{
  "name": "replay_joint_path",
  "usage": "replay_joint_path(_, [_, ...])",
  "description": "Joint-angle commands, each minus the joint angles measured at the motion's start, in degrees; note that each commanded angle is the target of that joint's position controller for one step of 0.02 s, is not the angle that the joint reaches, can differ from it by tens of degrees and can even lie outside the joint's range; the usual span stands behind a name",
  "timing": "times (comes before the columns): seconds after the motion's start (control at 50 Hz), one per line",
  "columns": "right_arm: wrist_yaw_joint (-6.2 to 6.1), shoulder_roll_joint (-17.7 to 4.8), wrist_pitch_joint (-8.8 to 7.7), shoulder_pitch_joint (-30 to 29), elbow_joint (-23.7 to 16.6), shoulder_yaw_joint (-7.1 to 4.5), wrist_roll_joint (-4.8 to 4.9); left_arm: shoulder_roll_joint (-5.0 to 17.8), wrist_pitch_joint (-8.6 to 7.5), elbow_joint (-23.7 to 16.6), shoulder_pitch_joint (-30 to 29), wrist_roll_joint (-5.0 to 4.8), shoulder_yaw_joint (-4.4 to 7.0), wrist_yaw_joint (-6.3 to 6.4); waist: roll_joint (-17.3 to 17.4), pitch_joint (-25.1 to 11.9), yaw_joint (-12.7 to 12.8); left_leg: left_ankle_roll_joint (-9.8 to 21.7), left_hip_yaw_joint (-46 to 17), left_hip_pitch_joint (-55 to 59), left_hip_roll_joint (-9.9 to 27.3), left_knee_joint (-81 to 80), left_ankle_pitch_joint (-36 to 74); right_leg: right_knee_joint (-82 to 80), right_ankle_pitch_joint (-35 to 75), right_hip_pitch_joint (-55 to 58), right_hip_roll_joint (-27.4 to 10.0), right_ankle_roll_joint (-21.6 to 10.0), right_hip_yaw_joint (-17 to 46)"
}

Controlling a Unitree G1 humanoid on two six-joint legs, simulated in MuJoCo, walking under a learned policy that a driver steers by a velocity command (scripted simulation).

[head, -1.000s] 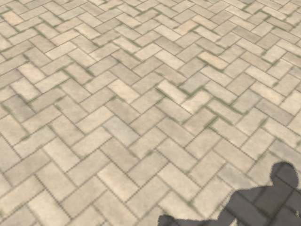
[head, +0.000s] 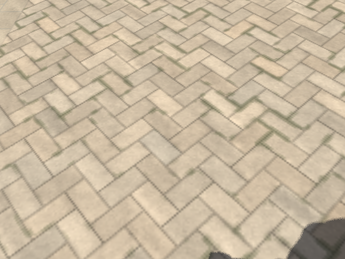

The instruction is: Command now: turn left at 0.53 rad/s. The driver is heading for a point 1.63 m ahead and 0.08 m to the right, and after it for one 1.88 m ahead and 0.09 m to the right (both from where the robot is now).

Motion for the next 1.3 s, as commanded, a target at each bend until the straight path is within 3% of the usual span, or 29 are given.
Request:
replay_joint_path(0.02, [0.94, -3.6, 0.01, -0.9, -3.9, -0.44, 0.26, 8.0, -0.89, -3.3, 0.3, -0.11, 2.03, 0.18, -10.1, -3.7, 1.1, -1.4, 1.5, -4.5, 1.6, -1.2, 0.0, -5.4, 24.9, 8.6, -14.7, -9.1, 9.2])
replay_joint_path(0.14, [1.25, -2.7, 0.22, -3.2, -6.4, 0.52, 0.98, 10.6, -0.63, -2.3, 0.9, 0.08, 3.12, -1.14, -12.7, -4.8, 2.2, 0.4, 6.2, 5.4, 2.1, -15.8, -2.3, -2.0, 27.1, 6.6, -16.7, -8.5, 5.2])
replay_joint_path(0.2, [0.97, -2.2, -0.46, -0.8, -6.3, 0.64, 0.81, 11.3, -0.24, -1.9, -0.5, -0.72, 3.50, -1.49, -11.6, -5.4, 0.1, 2.1, 8.0, 12.1, 1.1, -27.9, 4.0, 3.2, 24.1, 4.0, -16.4, -5.8, 2.6])
replay_joint_path(0.22, [0.45, -2.5, -1.11, 0.7, -5.8, 0.69, 0.14, 11.0, -0.10, -1.4, 0.3, -1.00, 3.47, -1.51, -8.8, -5.6, -1.1, 2.9, 6.1, 17.5, 1.0, -36.4, 11.2, 7.1, 18.9, 0.0, -15.1, -3.0, 0.8])
replay_joint_path(0.24, [-0.28, -6.4, -2.05, 2.7, -5.7, -0.09, -0.85, 8.6, 0.12, -1.5, 2.0, -0.67, 2.91, -1.72, 1.8, -6.4, -1.5, 4.8, -7.1, 24.8, 9.6, -43.5, 14.3, 18.0, 6.4, -8.8, -11.1, 0.9, -3.2])
replay_joint_path(0.26, [-0.42, -14.6, -2.54, 3.9, -6.6, -1.80, -0.25, 3.7, 0.55, -5.7, -0.4, -0.54, 1.35, -1.58, 14.8, -4.6, -1.4, 13.3, -27.1, 25.8, 25.8, -43.2, 38.0, 26.5, -21.7, -22.6, -0.4, 4.3, -4.9])
replay_joint_path(0.28, [-0.90, -10.9, -2.74, 7.6, -5.1, -1.30, 0.34, 6.0, 1.50, -4.6, -2.8, -0.18, 1.62, -0.90, 6.9, -6.9, -4.8, 18.1, -22.4, 23.8, 26.2, -41.2, 40.9, 33.9, -22.6, -19.8, -2.9, 4.4, 2.9])
replay_joint_path(0.3, [-1.30, -5.9, -2.87, 3.9, -5.1, 0.55, 0.32, 5.7, 1.96, -3.5, -2.0, -1.17, 1.61, -1.29, 4.9, -5.2, -2.1, 17.5, -16.4, 20.9, 22.7, -41.6, 38.9, 34.9, -18.7, -17.9, -3.5, 4.0, 4.4])
replay_joint_path(0.32, [-1.67, -2.0, -2.88, -1.5, -5.5, 2.04, 0.08, 5.5, 1.90, -1.8, -0.9, -1.73, 1.56, -1.77, 3.9, -3.3, 0.3, 14.6, -11.2, 18.0, 18.7, -42.9, 34.9, 32.0, -14.1, -15.2, -4.3, 3.9, 5.3])
replay_joint_path(0.36, [-2.62, 0.5, -3.46, -4.7, -5.1, 3.43, -0.10, 6.0, 1.99, 1.1, 2.3, -0.63, 1.75, -2.47, 5.9, -3.8, 1.6, 11.7, -4.8, 18.3, 14.3, -42.9, 39.7, 28.8, -9.0, -10.6, -3.2, 4.3, 4.3])
replay_joint_path(0.4, [-2.96, -0.1, -3.89, -2.9, -3.6, 3.75, -0.44, 5.1, 2.20, 2.7, 3.3, -1.00, 1.45, -3.01, 4.3, -4.4, 1.0, 10.8, -1.9, 19.1, 14.2, -42.2, 40.4, 24.6, -8.6, -7.5, -1.5, 4.6, 5.2])
replay_joint_path(0.48, [-3.34, -4.5, -3.29, -0.3, -1.6, 2.38, -0.13, 5.7, 2.36, 2.4, 0.8, -1.11, 1.70, -2.99, 4.8, -2.5, -1.2, 12.3, -2.9, 21.3, 16.8, -40.4, 36.0, 22.1, -10.8, -10.1, -0.5, 4.2, 4.1])
replay_joint_path(0.62, [-3.43, -4.6, -2.91, -0.6, -0.6, 1.26, -0.52, 4.1, 2.09, 1.3, -0.2, -1.48, 1.68, -3.11, 3.8, -3.1, -1.2, 14.9, -3.2, 21.4, 20.3, -38.1, 37.1, 20.5, -14.9, -10.1, -1.1, 2.8, 1.4])
replay_joint_path(0.7, [-3.36, -5.7, -2.58, -2.6, -0.3, 0.56, -0.14, 3.3, 1.24, 1.2, 2.5, -1.67, 1.62, -3.43, 3.5, -5.1, 1.5, 11.2, 0.9, 18.6, 19.1, -32.1, 34.5, 6.3, -6.1, -1.7, 0.2, 0.6, -0.5])
replay_joint_path(0.72, [-3.27, -5.6, -2.55, -1.8, 0.0, 0.39, -0.18, 4.7, 0.63, 1.0, 3.0, -1.21, 1.89, -3.26, 0.5, -5.0, 2.3, 7.6, 3.3, 14.8, 17.0, -27.6, 27.0, -1.8, 1.2, 2.4, -0.9, -0.5, 3.6])
replay_joint_path(0.74, [-2.93, -3.0, -2.39, -0.7, -1.3, 0.86, -0.51, 10.9, -0.15, 0.5, 4.2, -0.09, 3.24, -2.84, -12.6, -5.7, 1.4, 3.2, 9.2, 4.5, 10.5, -13.5, 10.7, -8.2, 11.8, 8.8, -12.9, -3.7, 21.5])
replay_joint_path(0.76, [-3.68, -1.0, -1.58, -5.6, -4.3, 1.64, -0.24, 16.3, -0.10, 1.1, 7.2, -0.74, 4.87, -2.91, -18.7, -2.7, 3.7, 1.1, 7.6, -5.6, 0.5, -5.1, -12.7, -7.9, 30.4, 6.3, -23.3, -13.3, 34.3])
replay_joint_path(0.78, [-3.88, -2.4, -1.04, -4.9, -3.5, 1.48, -0.56, 14.1, -0.05, 1.6, 8.5, -1.13, 4.58, -2.76, -10.7, -3.0, 3.2, 0.9, 2.1, -5.6, 3.1, 2.2, -11.8, -6.8, 31.3, 6.4, -22.0, -16.0, 30.9])
replay_joint_path(0.82, [-3.33, -3.1, -1.37, -2.9, -1.8, 1.13, 0.29, 9.6, 0.60, 0.0, 0.6, -1.50, 3.43, -2.16, -6.1, -0.3, -0.4, 0.5, 0.5, -6.3, 4.7, 2.9, -2.0, -6.9, 23.6, 4.2, -14.0, -11.9, 22.1])
replay_joint_path(0.86, [-2.69, -4.2, -1.63, -1.3, -0.9, 0.79, -0.90, 8.5, 0.67, -0.9, -1.5, -1.71, 3.15, -1.84, -7.6, -2.9, -0.6, -0.6, 1.2, -5.9, 4.2, 3.6, 2.5, -5.9, 28.3, 6.9, -10.6, -10.2, 19.4])
replay_joint_path(0.9, [-2.28, -3.6, -1.51, -0.8, -1.0, 0.86, -0.51, 9.3, 0.47, -0.5, 0.3, -1.86, 3.46, -2.11, -6.3, -4.9, -0.2, -1.5, 1.2, -5.7, 3.9, 3.4, 3.8, -5.1, 29.8, 8.5, -10.1, -10.1, 19.2])
replay_joint_path(0.94, [-1.87, -3.6, -1.50, -1.9, -1.7, 0.94, -0.86, 9.9, 0.38, 0.4, 3.2, -1.68, 3.85, -2.28, -7.1, -5.2, 1.1, -2.0, 1.2, -7.4, 4.4, -0.3, 4.3, -8.4, 9.1, 9.7, -9.2, -10.6, 22.2])
replay_joint_path(0.98, [-1.46, -4.1, -1.66, -4.6, -2.5, 0.82, -1.31, 9.7, 0.39, 0.8, 4.7, -1.11, 3.87, -2.45, -9.4, -2.2, 2.7, -2.1, 1.0, -10.0, 4.6, -4.7, 4.5, -12.3, -11.4, 8.9, -9.1, -11.2, 26.9])
replay_joint_path(1.12, [-0.95, -3.5, -4.83, -8.7, -4.1, 1.49, -0.93, 11.6, -1.51, 1.4, 6.6, -0.35, 4.65, -2.76, -8.9, -0.6, 3.9, -1.4, 0.3, -7.0, 3.5, -17.3, 5.1, -11.5, -13.6, 5.8, -8.8, -12.6, 32.1])
replay_joint_path(1.18, [-0.91, -3.2, -5.78, -7.2, -4.2, 1.88, -0.43, 10.9, -2.22, 1.3, 5.7, -0.16, 4.52, -3.14, -9.5, -0.9, 3.0, 0.2, 1.5, 0.7, 2.9, -22.4, 5.2, -10.1, -13.0, 0.8, -8.3, -11.5, 32.3])
replay_joint_path(1.24, [-1.67, -2.1, -7.01, 2.6, -0.9, 2.12, -0.55, 9.0, -2.82, 1.7, 3.8, -0.39, 3.72, -2.87, -6.2, -1.1, -2.6, 2.6, 3.9, 21.6, 2.0, -33.4, 11.1, -4.6, -12.6, -11.2, -5.2, -7.5, 28.3])
replay_joint_path(1.26, [-2.18, -4.3, -7.72, 7.6, 0.2, 1.64, -0.98, 6.4, -3.42, 1.4, 3.7, -0.34, 2.87, -2.74, -1.8, -2.7, -5.0, 3.6, -2.3, 29.0, 6.3, -36.7, 5.3, 3.4, -12.5, -15.9, -1.9, -5.4, 24.2])
replay_joint_path(1.28, [-2.59, -10.8, -8.03, 13.2, 0.7, 0.40, -1.81, 2.0, -4.08, -0.6, 2.7, -1.11, 1.52, -3.04, 11.4, -5.8, -6.7, 8.5, -26.1, 34.6, 19.9, -47.4, -15.4, 21.8, -14.9, -23.5, 5.9, -2.4, 13.5])
replay_joint_path(1.3, [-1.90, -13.4, -7.62, 15.1, 2.8, -0.65, -1.08, 6.3, -4.13, -1.1, 2.8, -0.10, 2.36, -2.92, 10.9, -2.0, -4.8, 13.1, -42.7, 30.3, 25.2, -52.7, -23.4, 30.8, -19.1, -30.0, 7.1, -1.9, 10.4])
